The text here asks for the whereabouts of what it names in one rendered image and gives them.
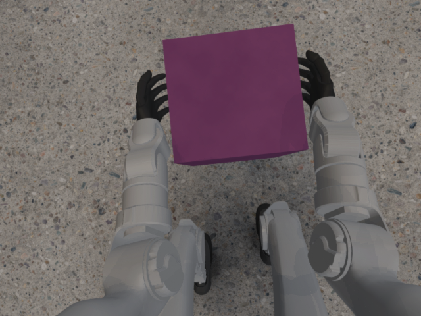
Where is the left robot forearm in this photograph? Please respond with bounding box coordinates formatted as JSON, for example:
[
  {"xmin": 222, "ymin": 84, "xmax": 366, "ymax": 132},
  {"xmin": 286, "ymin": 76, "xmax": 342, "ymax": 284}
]
[{"xmin": 102, "ymin": 118, "xmax": 172, "ymax": 279}]

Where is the left robot hand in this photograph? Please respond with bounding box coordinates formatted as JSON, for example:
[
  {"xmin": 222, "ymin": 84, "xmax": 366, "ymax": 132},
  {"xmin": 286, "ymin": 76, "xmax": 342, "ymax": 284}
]
[{"xmin": 136, "ymin": 70, "xmax": 169, "ymax": 122}]

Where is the right robot hand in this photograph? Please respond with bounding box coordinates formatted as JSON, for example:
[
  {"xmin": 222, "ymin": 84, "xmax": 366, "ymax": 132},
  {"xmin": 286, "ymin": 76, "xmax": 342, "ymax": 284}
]
[{"xmin": 298, "ymin": 50, "xmax": 335, "ymax": 110}]

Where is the left robot shin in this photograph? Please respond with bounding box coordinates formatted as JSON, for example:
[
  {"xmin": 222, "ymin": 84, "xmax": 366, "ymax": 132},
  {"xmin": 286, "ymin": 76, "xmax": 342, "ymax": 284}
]
[{"xmin": 167, "ymin": 219, "xmax": 206, "ymax": 283}]

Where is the left robot foot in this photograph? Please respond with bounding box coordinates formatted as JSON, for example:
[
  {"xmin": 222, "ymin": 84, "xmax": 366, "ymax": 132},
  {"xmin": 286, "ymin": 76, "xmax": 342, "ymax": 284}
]
[{"xmin": 194, "ymin": 233, "xmax": 212, "ymax": 295}]

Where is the right robot forearm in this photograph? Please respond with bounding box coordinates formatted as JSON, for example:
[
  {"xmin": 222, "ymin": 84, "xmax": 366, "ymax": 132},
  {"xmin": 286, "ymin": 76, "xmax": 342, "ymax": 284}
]
[{"xmin": 309, "ymin": 97, "xmax": 399, "ymax": 267}]

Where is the robot right upper arm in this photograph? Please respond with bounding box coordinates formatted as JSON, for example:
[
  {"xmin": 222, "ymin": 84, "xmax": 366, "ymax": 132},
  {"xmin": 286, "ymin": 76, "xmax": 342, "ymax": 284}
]
[{"xmin": 308, "ymin": 218, "xmax": 421, "ymax": 316}]

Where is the carton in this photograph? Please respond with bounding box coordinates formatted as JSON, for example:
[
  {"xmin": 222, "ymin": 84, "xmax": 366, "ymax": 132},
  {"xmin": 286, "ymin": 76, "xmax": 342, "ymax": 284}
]
[{"xmin": 162, "ymin": 24, "xmax": 309, "ymax": 166}]

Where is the robot left upper arm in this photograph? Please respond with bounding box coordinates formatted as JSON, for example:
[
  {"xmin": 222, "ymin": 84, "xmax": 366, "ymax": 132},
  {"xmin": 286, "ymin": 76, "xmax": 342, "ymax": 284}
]
[{"xmin": 56, "ymin": 237, "xmax": 184, "ymax": 316}]

